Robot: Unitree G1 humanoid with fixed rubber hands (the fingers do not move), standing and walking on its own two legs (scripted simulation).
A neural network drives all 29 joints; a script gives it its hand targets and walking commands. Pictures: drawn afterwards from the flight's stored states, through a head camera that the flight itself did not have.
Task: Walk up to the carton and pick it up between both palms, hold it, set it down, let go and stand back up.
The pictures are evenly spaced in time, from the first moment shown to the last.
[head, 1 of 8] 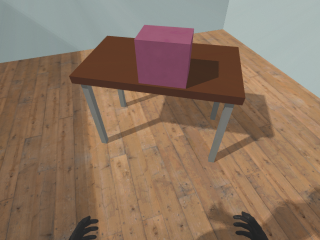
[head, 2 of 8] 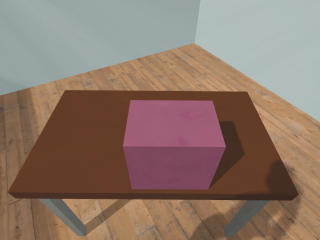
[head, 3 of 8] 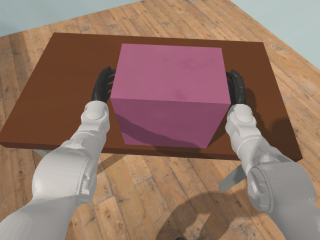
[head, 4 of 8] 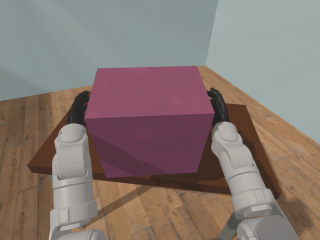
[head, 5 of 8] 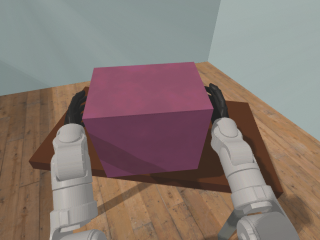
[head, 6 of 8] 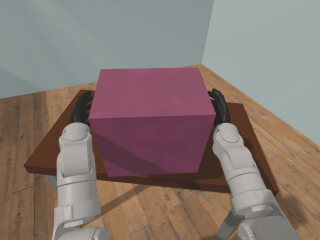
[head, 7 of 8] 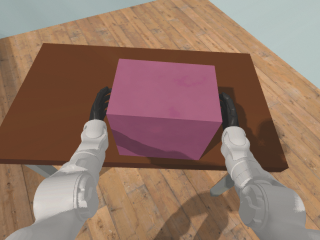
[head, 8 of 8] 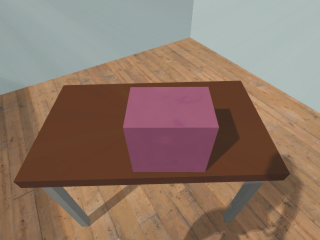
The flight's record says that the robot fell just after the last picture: no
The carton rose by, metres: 0.18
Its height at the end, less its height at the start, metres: +0.00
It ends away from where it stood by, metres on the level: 0.01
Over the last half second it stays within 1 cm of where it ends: yes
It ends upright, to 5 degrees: yes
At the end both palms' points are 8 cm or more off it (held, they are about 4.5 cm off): yes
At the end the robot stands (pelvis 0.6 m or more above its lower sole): yes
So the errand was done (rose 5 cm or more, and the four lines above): yes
